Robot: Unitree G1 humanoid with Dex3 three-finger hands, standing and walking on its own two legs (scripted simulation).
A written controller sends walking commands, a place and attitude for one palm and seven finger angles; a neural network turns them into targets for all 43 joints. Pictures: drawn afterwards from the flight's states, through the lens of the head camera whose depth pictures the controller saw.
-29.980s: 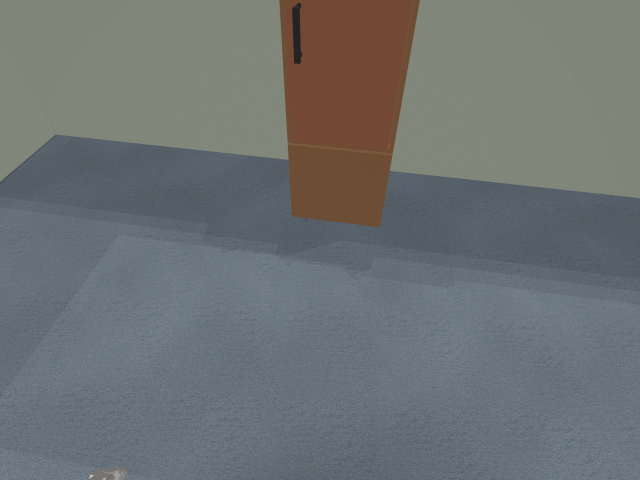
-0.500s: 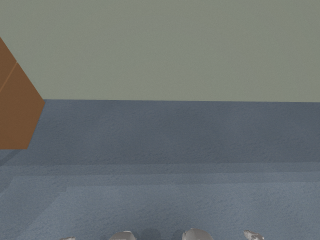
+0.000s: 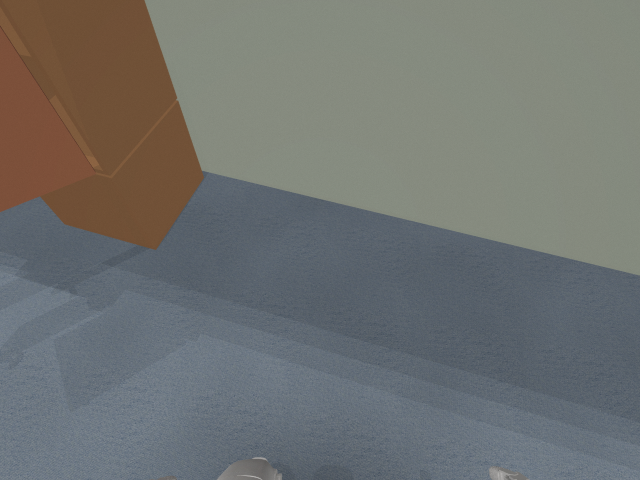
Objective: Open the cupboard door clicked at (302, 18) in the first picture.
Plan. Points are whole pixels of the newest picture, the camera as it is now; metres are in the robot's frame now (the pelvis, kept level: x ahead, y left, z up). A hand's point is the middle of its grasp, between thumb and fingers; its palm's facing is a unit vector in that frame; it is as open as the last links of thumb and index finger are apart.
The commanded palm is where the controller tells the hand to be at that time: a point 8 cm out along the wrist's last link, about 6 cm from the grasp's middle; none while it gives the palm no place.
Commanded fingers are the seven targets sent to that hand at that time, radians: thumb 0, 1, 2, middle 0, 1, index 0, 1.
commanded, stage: turn to face it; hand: left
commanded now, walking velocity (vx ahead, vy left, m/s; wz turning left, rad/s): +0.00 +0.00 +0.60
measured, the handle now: out of the picture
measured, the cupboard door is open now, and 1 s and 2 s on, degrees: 52 52 52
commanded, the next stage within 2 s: take the last steps up to it in 1.02 s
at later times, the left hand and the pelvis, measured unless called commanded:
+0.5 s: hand out of the picture +0.06 +0.20 -0.15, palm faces +0.30 -0.91 -0.30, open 7.4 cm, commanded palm none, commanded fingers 0.00 0.90 0.90 -0.20 -0.30 -0.20 -0.30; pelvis +0.02 -0.03 +0.00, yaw +18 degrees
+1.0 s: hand out of the picture -0.01 +0.19 -0.16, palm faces +0.54 -0.80 -0.27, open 7.4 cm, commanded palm none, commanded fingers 0.00 0.90 0.90 -0.20 -0.30 -0.20 -0.30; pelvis +0.04 -0.04 +0.00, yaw +31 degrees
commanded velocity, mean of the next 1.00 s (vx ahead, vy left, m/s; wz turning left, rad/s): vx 0.00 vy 0.00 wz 0.47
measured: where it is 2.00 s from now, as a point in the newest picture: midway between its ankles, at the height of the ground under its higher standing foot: outside the picture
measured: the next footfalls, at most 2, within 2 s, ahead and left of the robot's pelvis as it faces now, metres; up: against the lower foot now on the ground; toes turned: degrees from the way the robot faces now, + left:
left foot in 0.06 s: +0.05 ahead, +0.12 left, +0.00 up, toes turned +6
right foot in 0.40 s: +0.08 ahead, -0.15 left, +0.00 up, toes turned +11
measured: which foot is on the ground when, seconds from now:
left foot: up 0.00-0.04, down 0.06-0.40, up 0.42-0.70, down 0.72-1.00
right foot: down 0.00-0.06, up 0.08-0.38, down 0.40-0.70, up 0.72-1.00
